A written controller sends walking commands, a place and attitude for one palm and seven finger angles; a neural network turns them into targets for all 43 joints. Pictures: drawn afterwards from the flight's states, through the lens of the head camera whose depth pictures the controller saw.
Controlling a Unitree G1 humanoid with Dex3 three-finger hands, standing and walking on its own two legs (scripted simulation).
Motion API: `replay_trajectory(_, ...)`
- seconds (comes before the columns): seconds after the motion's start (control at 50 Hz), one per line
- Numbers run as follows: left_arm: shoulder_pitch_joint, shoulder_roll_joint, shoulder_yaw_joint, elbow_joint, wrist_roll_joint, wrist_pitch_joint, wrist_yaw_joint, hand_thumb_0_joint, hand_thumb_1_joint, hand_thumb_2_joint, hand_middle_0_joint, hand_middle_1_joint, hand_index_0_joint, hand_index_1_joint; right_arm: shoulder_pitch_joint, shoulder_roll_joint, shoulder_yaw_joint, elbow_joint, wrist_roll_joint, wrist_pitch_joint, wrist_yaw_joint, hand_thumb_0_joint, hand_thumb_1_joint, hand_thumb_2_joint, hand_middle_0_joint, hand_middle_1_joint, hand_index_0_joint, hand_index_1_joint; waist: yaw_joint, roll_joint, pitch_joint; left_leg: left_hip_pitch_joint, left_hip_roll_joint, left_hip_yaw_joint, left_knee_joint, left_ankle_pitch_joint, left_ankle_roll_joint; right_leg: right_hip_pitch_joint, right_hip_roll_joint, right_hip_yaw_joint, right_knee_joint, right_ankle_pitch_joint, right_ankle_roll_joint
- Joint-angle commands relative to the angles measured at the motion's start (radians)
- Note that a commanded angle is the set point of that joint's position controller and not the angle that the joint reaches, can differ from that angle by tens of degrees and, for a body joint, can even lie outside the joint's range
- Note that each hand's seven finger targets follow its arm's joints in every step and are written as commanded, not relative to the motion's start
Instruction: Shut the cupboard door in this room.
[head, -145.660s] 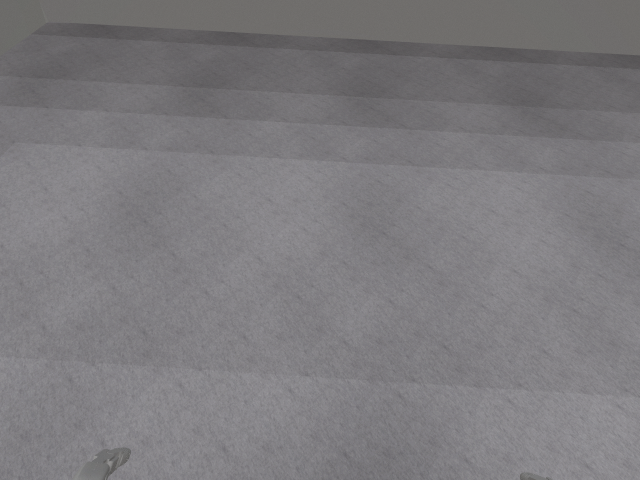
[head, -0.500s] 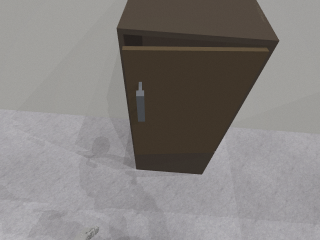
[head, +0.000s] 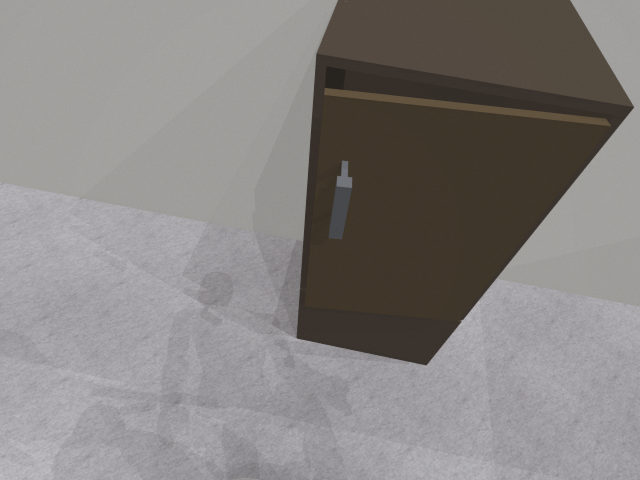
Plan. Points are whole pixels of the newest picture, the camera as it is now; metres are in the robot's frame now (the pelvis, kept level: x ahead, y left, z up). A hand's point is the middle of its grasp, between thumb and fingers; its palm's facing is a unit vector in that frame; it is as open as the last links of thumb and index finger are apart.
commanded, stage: come to a stop and stand still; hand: left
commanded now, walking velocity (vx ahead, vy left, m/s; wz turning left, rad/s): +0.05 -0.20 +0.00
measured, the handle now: (340, 200) +0.52 +0.02 +0.01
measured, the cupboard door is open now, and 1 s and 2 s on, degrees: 7 7 7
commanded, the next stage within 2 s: look again from close up in 0.32 s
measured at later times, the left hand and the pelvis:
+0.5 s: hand out of the picture -0.01 +0.16 -0.17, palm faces +0.00 -0.99 -0.14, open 7.3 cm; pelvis -0.01 +0.00 +0.01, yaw -1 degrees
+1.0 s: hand out of the picture -0.02 +0.13 -0.17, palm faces +0.03 -0.99 -0.14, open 7.4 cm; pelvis +0.00 -0.01 +0.01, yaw -1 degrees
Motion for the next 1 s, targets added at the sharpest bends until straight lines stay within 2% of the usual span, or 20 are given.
replay_trajectory(0.0,0.049,0.010,-0.012,-0.031,-0.003,-0.024,-0.011,0.000,0.900,0.900,-0.200,-0.300,-0.200,-0.300,-0.001,-0.136,-0.007,-0.035,-0.010,-0.017,-0.012,0.000,-0.900,-0.900,0.200,0.300,0.200,0.300,-0.024,0.177,-0.034,-0.047,0.274,-0.302,-0.357,-0.118,0.110,0.008,0.001,0.003,0.050,0.001,-0.012)
replay_trajectory(0.06,0.075,0.010,-0.019,-0.005,-0.009,-0.035,-0.019,0.000,0.900,0.900,-0.200,-0.300,-0.200,-0.300,0.023,-0.129,-0.003,-0.005,-0.008,-0.021,-0.020,0.000,-0.900,-0.900,0.200,0.300,0.200,0.300,-0.031,0.154,-0.084,0.063,0.255,-0.276,-0.307,0.007,0.094,0.030,0.013,-0.010,-0.116,0.075,-0.012)
replay_trajectory(0.1,0.097,0.017,-0.020,0.010,-0.008,-0.039,-0.020,0.000,0.900,0.900,-0.200,-0.300,-0.200,-0.300,0.037,-0.126,-0.005,0.015,-0.002,-0.020,-0.025,0.000,-0.900,-0.900,0.200,0.300,0.200,0.300,-0.032,0.137,-0.096,0.094,0.229,-0.245,-0.255,0.068,0.061,0.055,0.020,-0.016,-0.247,0.194,-0.014)
replay_trajectory(0.12,0.094,0.030,-0.019,0.012,-0.008,-0.042,-0.018,0.000,0.900,0.900,-0.200,-0.300,-0.200,-0.300,0.051,-0.113,-0.005,0.024,0.002,-0.022,-0.026,0.000,-0.900,-0.900,0.200,0.300,0.200,0.300,-0.036,0.126,-0.087,0.086,0.210,-0.231,-0.240,0.104,0.043,0.071,0.016,0.001,-0.298,0.244,-0.019)
replay_trajectory(0.16,0.101,0.038,-0.016,0.014,-0.007,-0.042,-0.016,0.000,0.900,0.900,-0.200,-0.300,-0.200,-0.300,0.064,-0.098,-0.004,0.035,0.004,-0.023,-0.027,0.000,-0.900,-0.900,0.200,0.300,0.200,0.300,-0.043,0.120,-0.075,0.087,0.178,-0.190,-0.219,0.109,0.016,0.060,-0.005,0.017,-0.312,0.286,-0.034)
replay_trajectory(0.18,0.107,0.042,-0.015,0.012,-0.007,-0.040,-0.016,0.000,0.900,0.900,-0.200,-0.300,-0.200,-0.300,0.072,-0.093,-0.004,0.043,0.004,-0.024,-0.027,0.000,-0.900,-0.900,0.200,0.300,0.200,0.300,-0.044,0.145,-0.075,0.082,0.176,-0.196,-0.231,0.081,0.012,0.054,-0.010,0.015,-0.305,0.273,-0.038)
replay_trajectory(0.22,0.094,0.028,-0.014,0.017,-0.003,-0.044,-0.015,0.000,0.900,0.900,-0.200,-0.300,-0.200,-0.300,0.079,-0.086,-0.009,0.050,0.002,-0.024,-0.029,0.000,-0.900,-0.900,0.200,0.300,0.200,0.300,-0.049,0.044,-0.086,0.105,0.174,-0.171,-0.198,0.149,0.012,0.049,0.002,0.011,-0.301,0.314,-0.035)
replay_trajectory(0.32,0.087,0.013,-0.018,0.026,-0.008,-0.055,-0.008,0.000,0.900,0.900,-0.200,-0.300,-0.200,-0.300,0.087,-0.058,0.006,0.075,0.005,-0.026,-0.022,0.000,-0.900,-0.900,0.200,0.300,0.200,0.300,-0.046,0.070,-0.072,0.090,0.143,-0.145,-0.227,0.053,-0.005,0.053,-0.015,0.035,-0.341,0.260,-0.036)
replay_trajectory(0.38,0.086,0.010,-0.024,0.039,-0.010,-0.062,-0.005,0.000,0.900,0.900,-0.200,-0.300,-0.200,-0.300,0.091,-0.043,0.016,0.096,0.005,-0.025,-0.019,0.000,-0.900,-0.900,0.200,0.300,0.200,0.300,-0.045,0.079,-0.030,0.076,0.124,-0.133,-0.234,0.038,-0.015,0.041,-0.026,0.052,-0.365,0.243,-0.040)
replay_trajectory(0.44,0.088,0.006,-0.029,0.051,-0.013,-0.068,-0.002,0.000,0.900,0.900,-0.200,-0.300,-0.200,-0.300,0.111,-0.032,0.022,0.115,0.006,-0.024,-0.018,0.000,-0.900,-0.900,0.200,0.300,0.200,0.300,-0.045,0.052,-0.005,0.083,0.116,-0.120,-0.228,0.064,-0.021,0.029,-0.032,0.057,-0.386,0.234,-0.043)
replay_trajectory(0.5,0.097,0.003,-0.032,0.061,-0.015,-0.070,0.000,0.000,0.900,0.900,-0.200,-0.300,-0.200,-0.300,0.133,-0.025,0.027,0.132,0.006,-0.022,-0.017,0.000,-0.900,-0.900,0.200,0.300,0.200,0.300,-0.044,0.075,0.000,0.085,0.110,-0.120,-0.231,0.058,-0.023,0.028,-0.034,0.063,-0.393,0.219,-0.046)
replay_trajectory(0.52,0.103,0.005,-0.032,0.062,-0.015,-0.072,0.001,0.000,0.900,0.900,-0.200,-0.300,-0.200,-0.300,0.138,-0.023,0.027,0.135,0.007,-0.023,-0.017,0.000,-0.900,-0.900,0.200,0.300,0.200,0.300,-0.042,0.058,-0.004,0.089,0.113,-0.115,-0.223,0.082,-0.022,0.036,-0.034,0.059,-0.396,0.239,-0.047)
replay_trajectory(0.68,0.122,-0.015,-0.034,0.070,-0.018,-0.078,0.009,0.000,0.900,0.900,-0.200,-0.300,-0.200,-0.300,0.178,-0.005,0.028,0.159,0.006,-0.025,-0.020,0.000,-0.900,-0.900,0.200,0.300,0.200,0.300,-0.040,0.047,-0.032,0.105,0.113,-0.110,-0.199,0.151,-0.022,0.060,-0.036,0.061,-0.382,0.295,-0.054)
replay_trajectory(0.74,0.126,-0.019,-0.032,0.067,-0.017,-0.077,0.010,0.000,0.900,0.900,-0.200,-0.300,-0.200,-0.300,0.188,0.003,0.027,0.163,0.007,-0.025,-0.021,0.000,-0.900,-0.900,0.200,0.300,0.200,0.300,-0.042,0.068,-0.024,0.096,0.114,-0.105,-0.197,0.148,-0.023,0.056,-0.034,0.059,-0.380,0.292,-0.055)
replay_trajectory(0.98,0.145,-0.040,-0.033,0.081,-0.014,-0.078,0.012,0.000,0.900,0.900,-0.200,-0.300,-0.200,-0.300,0.182,0.010,0.027,0.164,0.006,-0.028,-0.025,0.000,-0.900,-0.900,0.200,0.300,0.200,0.300,-0.044,0.053,-0.013,0.122,0.123,-0.108,-0.195,0.166,-0.018,0.035,-0.027,0.052,-0.375,0.297,-0.050)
